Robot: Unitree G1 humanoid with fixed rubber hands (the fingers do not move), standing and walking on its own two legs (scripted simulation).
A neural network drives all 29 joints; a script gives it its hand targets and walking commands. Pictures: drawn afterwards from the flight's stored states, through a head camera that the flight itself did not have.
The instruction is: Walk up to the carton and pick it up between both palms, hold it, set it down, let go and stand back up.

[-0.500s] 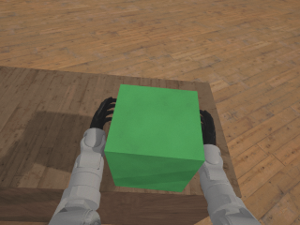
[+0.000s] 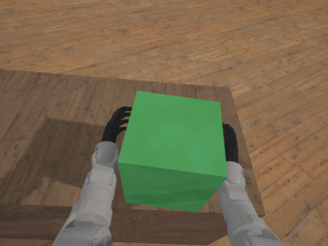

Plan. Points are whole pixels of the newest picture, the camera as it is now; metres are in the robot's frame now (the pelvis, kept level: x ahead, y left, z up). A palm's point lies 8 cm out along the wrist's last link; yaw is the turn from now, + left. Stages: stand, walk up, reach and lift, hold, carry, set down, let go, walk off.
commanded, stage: set down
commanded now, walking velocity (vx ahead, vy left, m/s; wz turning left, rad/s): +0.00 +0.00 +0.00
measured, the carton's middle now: (169, 155) +0.36 -0.02 +0.00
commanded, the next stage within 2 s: none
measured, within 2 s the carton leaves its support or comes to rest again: rests again in 1.18 s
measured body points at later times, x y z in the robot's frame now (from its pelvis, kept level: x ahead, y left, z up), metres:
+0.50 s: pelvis +0.00 +0.00 +0.00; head +0.06 +0.03 +0.45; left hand +0.40 +0.13 +0.04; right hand +0.36 -0.18 +0.03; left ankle -0.03 +0.13 -0.75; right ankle -0.03 -0.13 -0.75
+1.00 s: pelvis +0.00 +0.00 +0.00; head +0.07 +0.02 +0.44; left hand +0.40 +0.13 +0.01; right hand +0.36 -0.18 +0.00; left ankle -0.03 +0.13 -0.75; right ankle -0.03 -0.13 -0.75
